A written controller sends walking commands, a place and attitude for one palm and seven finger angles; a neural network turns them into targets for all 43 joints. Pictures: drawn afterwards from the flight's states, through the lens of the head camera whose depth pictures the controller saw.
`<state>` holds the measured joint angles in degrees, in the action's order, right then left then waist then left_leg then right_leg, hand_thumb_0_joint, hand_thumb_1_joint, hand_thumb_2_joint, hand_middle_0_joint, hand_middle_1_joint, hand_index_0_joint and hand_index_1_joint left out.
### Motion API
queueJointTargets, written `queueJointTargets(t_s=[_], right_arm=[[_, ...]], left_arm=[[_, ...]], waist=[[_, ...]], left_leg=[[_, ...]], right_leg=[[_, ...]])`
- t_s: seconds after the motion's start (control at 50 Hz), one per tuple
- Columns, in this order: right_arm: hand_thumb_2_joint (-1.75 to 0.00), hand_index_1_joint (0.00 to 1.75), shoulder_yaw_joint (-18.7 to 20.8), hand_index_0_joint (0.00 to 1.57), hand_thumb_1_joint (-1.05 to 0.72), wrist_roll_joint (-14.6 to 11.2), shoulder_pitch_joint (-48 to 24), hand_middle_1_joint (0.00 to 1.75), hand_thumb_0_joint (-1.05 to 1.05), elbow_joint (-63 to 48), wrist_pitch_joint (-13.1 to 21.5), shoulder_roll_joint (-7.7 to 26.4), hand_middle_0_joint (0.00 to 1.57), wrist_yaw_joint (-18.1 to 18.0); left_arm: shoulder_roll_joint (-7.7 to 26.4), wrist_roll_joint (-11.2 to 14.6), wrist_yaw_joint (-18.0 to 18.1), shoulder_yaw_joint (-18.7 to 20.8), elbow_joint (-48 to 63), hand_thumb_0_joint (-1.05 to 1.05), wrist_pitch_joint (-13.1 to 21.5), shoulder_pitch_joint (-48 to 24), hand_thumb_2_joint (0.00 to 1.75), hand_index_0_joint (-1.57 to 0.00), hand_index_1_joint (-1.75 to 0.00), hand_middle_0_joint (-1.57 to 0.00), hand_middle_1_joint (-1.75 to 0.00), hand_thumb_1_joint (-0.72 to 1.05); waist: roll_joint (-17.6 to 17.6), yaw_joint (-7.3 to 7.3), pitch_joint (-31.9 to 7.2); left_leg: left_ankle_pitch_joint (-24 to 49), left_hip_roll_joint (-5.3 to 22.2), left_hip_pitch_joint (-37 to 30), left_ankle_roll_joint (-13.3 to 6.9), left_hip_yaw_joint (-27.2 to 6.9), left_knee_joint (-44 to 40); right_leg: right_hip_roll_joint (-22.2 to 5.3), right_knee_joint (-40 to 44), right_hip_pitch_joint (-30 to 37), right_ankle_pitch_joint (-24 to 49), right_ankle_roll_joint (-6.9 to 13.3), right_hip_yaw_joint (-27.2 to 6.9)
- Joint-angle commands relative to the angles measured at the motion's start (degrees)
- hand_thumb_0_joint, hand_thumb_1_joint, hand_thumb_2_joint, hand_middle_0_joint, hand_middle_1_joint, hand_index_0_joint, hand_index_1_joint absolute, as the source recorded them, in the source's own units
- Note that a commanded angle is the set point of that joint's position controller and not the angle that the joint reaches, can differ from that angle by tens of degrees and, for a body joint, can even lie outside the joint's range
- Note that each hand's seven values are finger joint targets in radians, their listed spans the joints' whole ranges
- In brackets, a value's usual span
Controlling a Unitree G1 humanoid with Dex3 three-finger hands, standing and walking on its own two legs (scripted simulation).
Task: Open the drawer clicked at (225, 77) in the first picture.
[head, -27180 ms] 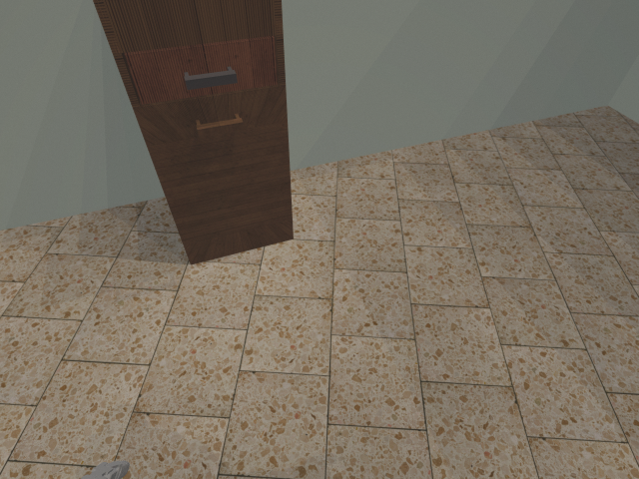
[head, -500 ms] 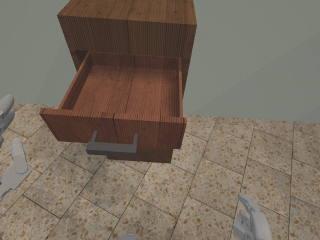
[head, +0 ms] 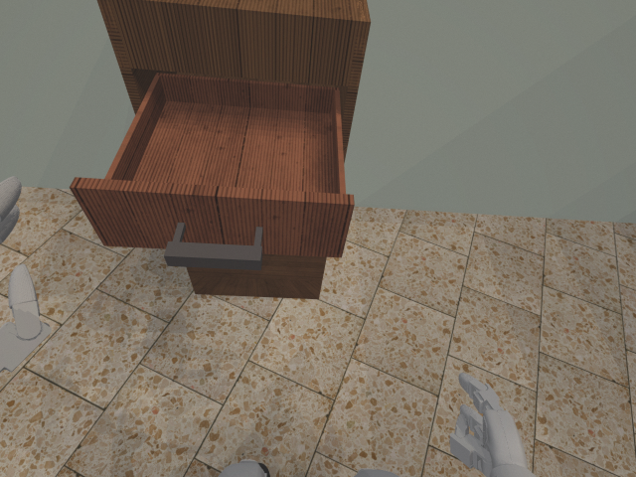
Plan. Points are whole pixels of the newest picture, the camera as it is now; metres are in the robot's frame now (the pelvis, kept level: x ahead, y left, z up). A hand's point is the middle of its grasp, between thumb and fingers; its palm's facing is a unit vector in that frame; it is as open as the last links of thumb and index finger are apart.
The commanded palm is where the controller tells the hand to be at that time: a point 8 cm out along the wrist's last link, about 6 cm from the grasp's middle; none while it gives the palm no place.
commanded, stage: step back with the hand held close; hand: left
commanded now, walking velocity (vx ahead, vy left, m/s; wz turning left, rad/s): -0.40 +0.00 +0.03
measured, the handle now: (217, 243) +0.42 +0.18 +0.00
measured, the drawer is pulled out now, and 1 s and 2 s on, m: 0.30 0.30 0.30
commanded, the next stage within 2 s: stop stepping back and stand still in 0.04 s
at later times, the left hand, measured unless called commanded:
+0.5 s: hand out of the picture +0.07 +0.20 +0.16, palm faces +0.36 -0.81 -0.46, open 7.4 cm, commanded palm +0.01 +0.25 +0.19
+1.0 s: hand out of the picture +0.07 +0.20 +0.11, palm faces +0.29 -0.83 -0.49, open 7.4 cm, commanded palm none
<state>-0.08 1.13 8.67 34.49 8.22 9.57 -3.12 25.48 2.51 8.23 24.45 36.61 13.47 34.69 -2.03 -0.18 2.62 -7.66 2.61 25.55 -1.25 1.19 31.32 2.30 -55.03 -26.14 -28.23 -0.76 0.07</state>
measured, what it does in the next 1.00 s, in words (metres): walks backwards: right foot, then left foot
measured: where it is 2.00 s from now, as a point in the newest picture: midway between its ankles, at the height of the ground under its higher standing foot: outside the picture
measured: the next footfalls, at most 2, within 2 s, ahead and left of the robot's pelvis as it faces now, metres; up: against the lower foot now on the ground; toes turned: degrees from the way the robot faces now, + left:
right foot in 0.18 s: -0.09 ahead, -0.13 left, +0.00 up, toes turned -2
left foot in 0.44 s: -0.10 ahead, +0.08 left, +0.00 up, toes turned +4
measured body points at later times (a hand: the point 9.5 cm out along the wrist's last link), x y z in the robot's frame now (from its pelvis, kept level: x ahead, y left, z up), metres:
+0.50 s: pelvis -0.11 -0.03 +0.00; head -0.10 -0.03 +0.45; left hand +0.05 +0.24 +0.19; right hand +0.03 -0.29 -0.08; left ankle -0.14 +0.09 -0.73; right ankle -0.12 -0.14 -0.73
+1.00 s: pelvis -0.13 -0.04 +0.00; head -0.13 -0.05 +0.45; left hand +0.05 +0.25 +0.14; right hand +0.02 -0.26 -0.11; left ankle -0.14 +0.08 -0.73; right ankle -0.13 -0.13 -0.73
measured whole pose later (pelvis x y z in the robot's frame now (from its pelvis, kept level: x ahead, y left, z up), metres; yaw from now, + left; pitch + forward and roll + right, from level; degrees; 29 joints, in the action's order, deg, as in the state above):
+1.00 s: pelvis -0.13 -0.04 +0.00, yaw +3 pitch +1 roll +0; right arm 0.0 0.2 14.2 40.4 6.7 11.8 -0.8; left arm 21.8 -1.5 4.9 13.9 18.0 9.1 27.1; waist 1.2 -0.5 -1.6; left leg -18.2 0.5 17.8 -0.1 2.0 36.6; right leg -0.5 -35.4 -17.1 -18.9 2.2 5.0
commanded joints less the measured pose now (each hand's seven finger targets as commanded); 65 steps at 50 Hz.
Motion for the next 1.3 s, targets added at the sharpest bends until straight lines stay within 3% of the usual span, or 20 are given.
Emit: queueJointTargets(t_s=[0.0,0.12,0.14,0.18,0.24,0.34,0.38,0.42,0.46,0.5,0.58,0.64,0.7,0.78,0.86,0.9,0.92,1.04,1.14,1.28], right_arm=[[-0.9,0.3,3.2,0.2,-0.9,-0.8,-2.0,0.3,0.0,-7.3,4.7,9.6,0.2,0.5],[-0.9,0.3,1.7,0.2,-0.9,-0.9,-4.5,0.3,0.0,-7.9,4.2,9.8,0.2,0.7],[-0.9,0.3,1.8,0.2,-0.9,-1.4,-3.5,0.3,0.0,-8.3,3.5,9.2,0.2,0.8],[-0.9,0.3,2.4,0.2,-0.9,-2.7,-3.1,0.3,0.0,-8.6,1.7,8.1,0.2,0.3],[-0.9,0.3,1.7,0.2,-0.9,-2.9,-3.3,0.3,0.0,-8.2,-0.4,5.7,0.2,-0.5],[-0.9,0.3,1.2,0.2,-0.9,-1.8,-2.6,0.3,0.0,-8.0,0.2,7.5,0.2,-1.5],[-0.9,0.3,2.1,0.2,-0.9,-1.2,-0.6,0.3,0.0,-8.5,2.0,9.5,0.2,-1.7],[-0.9,0.3,3.0,0.2,-0.9,-1.8,-1.0,0.3,0.0,-10.1,2.1,11.5,0.2,-1.3],[-0.9,0.3,2.7,0.2,-0.9,-2.1,-0.5,0.3,0.0,-8.6,2.3,10.3,0.2,-0.9],[-0.9,0.3,2.2,0.2,-0.9,-1.8,-1.0,0.3,0.0,-8.4,2.0,9.7,0.2,-1.0],[-0.9,0.3,2.5,0.2,-0.9,-1.9,-0.3,0.3,0.0,-7.3,2.1,9.5,0.2,-1.1],[-0.9,0.3,2.5,0.2,-0.9,-1.9,0.1,0.3,0.0,-6.3,1.2,8.9,0.2,-1.4],[-0.9,0.3,1.8,0.2,-0.9,-1.6,-0.6,0.3,0.0,-6.6,0.8,8.8,0.2,-1.6],[-0.9,0.3,1.1,0.2,-0.9,-1.5,-1.9,0.3,0.0,-8.1,0.8,9.0,0.2,-1.6],[-0.9,0.3,0.9,0.2,-0.9,-1.3,-0.6,0.3,0.0,-7.8,2.4,9.0,0.2,-1.1],[-0.9,0.3,1.3,0.2,-0.9,-1.2,-1.0,0.3,0.0,-7.8,2.8,8.8,0.2,-0.8],[-0.9,0.3,5.2,0.2,-0.9,-1.2,-0.6,0.3,0.0,6.0,1.9,13.8,0.2,3.5],[-0.9,0.3,2.6,0.2,-0.9,0.3,5.5,0.3,0.0,5.0,-6.0,9.4,0.2,3.3],[-0.9,0.3,1.6,0.2,-0.9,0.6,4.4,0.3,0.0,9.7,-7.4,9.3,0.2,2.3],[-0.9,0.3,1.0,0.2,-0.9,0.0,6.9,0.3,0.0,17.3,-8.3,6.1,0.2,1.4]], left_arm=[[6.0,0.7,0.6,3.5,17.6,0.0,3.4,0.0,0.9,-0.2,-0.3,-0.2,-0.3,0.9],[8.8,2.3,-0.4,6.4,15.7,0.0,3.2,-0.2,0.9,-0.2,-0.3,-0.2,-0.3,0.9],[9.6,2.3,-0.7,7.1,14.6,0.0,3.3,1.0,0.9,-0.2,-0.3,-0.2,-0.3,0.9],[11.9,2.7,-0.1,8.7,12.5,0.0,3.0,1.5,0.9,-0.2,-0.3,-0.2,-0.3,0.9],[6.5,1.1,0.5,6.6,8.1,0.0,0.4,4.9,0.9,-0.2,-0.3,-0.2,-0.3,0.9],[4.1,-0.9,2.2,2.5,6.0,0.0,1.2,4.2,0.9,-0.2,-0.3,-0.2,-0.3,0.9],[4.6,-0.9,2.7,1.4,10.5,0.0,2.2,1.6,0.9,-0.2,-0.3,-0.2,-0.3,0.9],[6.8,-1.1,2.5,1.9,14.4,0.0,2.2,1.0,0.9,-0.2,-0.3,-0.2,-0.3,0.9],[7.8,-0.9,2.1,3.7,12.1,0.0,1.7,4.3,0.9,-0.2,-0.3,-0.2,-0.3,0.9],[9.2,-0.8,2.4,5.0,15.9,0.0,1.8,2.2,0.9,-0.2,-0.3,-0.2,-0.3,0.9],[6.7,-0.1,2.4,4.2,7.7,0.0,1.5,0.6,0.9,-0.2,-0.3,-0.2,-0.3,0.9],[6.1,-0.2,2.3,3.5,3.0,0.0,0.8,-2.0,0.9,-0.2,-0.3,-0.2,-0.3,0.9],[4.4,-0.4,2.0,1.4,2.5,0.0,0.7,-4.0,0.9,-0.2,-0.3,-0.2,-0.3,0.9],[5.1,-1.6,2.1,1.8,7.6,0.0,1.5,-4.9,0.9,-0.2,-0.3,-0.2,-0.3,0.9],[6.0,-1.7,2.1,2.3,10.4,0.0,1.4,-2.1,0.9,-0.2,-0.3,-0.2,-0.3,0.9],[6.6,-1.0,1.8,2.8,10.6,0.0,1.8,-1.1,0.9,-0.2,-0.3,-0.2,-0.3,0.9],[-4.5,-6.0,-6.3,-18.9,-41.6,0.0,-9.2,-6.0,0.9,-0.2,-0.3,-0.2,-0.3,0.9],[-5.7,-4.7,-7.7,-19.4,-52.7,0.0,-13.9,-12.5,0.9,-0.2,-0.3,-0.2,-0.3,0.9],[-5.7,-3.8,-6.9,-20.7,-69.5,0.0,-14.4,-17.5,0.9,-0.2,-0.3,-0.2,-0.3,0.9],[-7.8,-3.1,-6.9,-21.6,-86.2,0.0,-13.4,-15.9,0.9,-0.2,-0.3,-0.2,-0.3,0.9]], waist=[[15.5,0.85,-14.5],[14.3,1.72,-10.6],[8.1,0.89,-9.5],[-12.9,1.08,-6.5],[-7.1,-1.77,-9.6],[-3.9,-1.45,-6.6],[4.0,-0.99,-7.5],[11.6,0.46,-9.5],[10.4,-0.27,-10.6],[12.3,-0.46,-7.3],[-3.2,-1.26,-3.4],[-7.3,-1.56,-1.2],[-1.6,-2.2,-1.0],[15.7,-1.38,0.3],[7.6,-0.22,-3.5],[2.8,-0.91,-6.5],[0.9,-2.55,-6.1],[-11.3,-0.52,-6.0],[6.1,0.2,-1.7],[11.5,-0.06,-2.6]], left_leg=[[19.0,13.4,-16.1,-5.7,-9.2,-10.2],[-13.1,9.0,-3.7,-2.2,-7.9,-13.1],[-17.7,3.8,-5.3,0.5,-2.9,-5.4],[-19.6,-6.4,-2.7,4.0,0.3,35.0],[-18.0,-2.7,7.6,2.8,-3.4,36.3],[-11.3,-2.1,-8.8,-0.5,1.3,-5.4],[-5.6,2.0,-13.2,-1.9,-1.7,-16.5],[9.9,9.6,-18.3,-5.0,-10.4,-10.6],[8.9,7.6,-15.8,-3.6,-7.9,-9.6],[-1.8,5.2,-9.5,-2.8,-5.6,-11.2],[-16.0,-0.4,-5.4,-1.6,-0.4,-2.4],[-16.7,-2.0,-6.9,-0.9,2.8,7.0],[-13.4,-0.7,-12.2,-1.6,1.0,-2.2],[-32.1,11.0,-3.2,-6.5,-17.4,-20.9],[-2.1,6.6,-7.2,-4.5,-7.5,-9.2],[3.3,1.6,-6.7,-1.4,-2.1,-2.4],[4.5,0.9,-6.1,0.0,0.0,9.4],[2.4,0.5,-7.0,-1.2,-4.0,5.2],[14.6,3.0,-10.1,-1.6,-6.4,-3.6],[-1.0,2.3,-13.3,-0.8,-4.5,-8.9]], right_leg=[[-1.5,3.8,3.1,0.5,-0.4,1.0],[-1.4,30.3,17.5,9.3,1.7,4.5],[-5.4,38.6,14.8,11.5,3.6,1.9],[-27.4,49.1,-1.2,10.6,13.8,-21.5],[-21.5,34.0,15.0,47.4,10.9,-4.9],[-16.7,34.5,14.0,24.6,5.1,-4.4],[-11.7,29.2,16.8,20.4,2.5,-2.7],[-6.8,23.8,11.5,17.6,-0.1,1.6],[-5.2,24.5,13.3,16.1,0.2,3.3],[-5.5,25.5,15.6,15.3,1.1,2.5],[-10.3,35.6,11.7,2.9,4.1,-8.2],[-16.6,42.6,5.2,-10.1,8.0,-14.9],[-12.6,35.8,3.4,-3.8,6.2,-6.9],[-2.5,14.8,6.7,2.8,0.9,4.1],[-3.5,26.3,14.4,16.0,1.2,3.1],[-8.7,28.7,18.1,29.1,3.8,-4.8],[-15.0,21.3,11.5,44.9,4.5,-3.8],[-11.1,24.0,10.4,27.0,4.5,-1.6],[-7.7,24.2,13.4,26.8,2.9,-0.5],[-7.9,34.0,16.7,18.9,3.9,-1.9]])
